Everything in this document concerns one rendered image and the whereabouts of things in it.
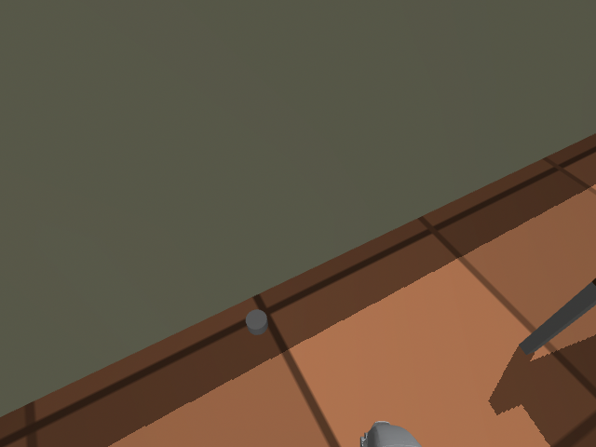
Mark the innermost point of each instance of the tin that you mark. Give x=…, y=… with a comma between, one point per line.
x=257, y=322

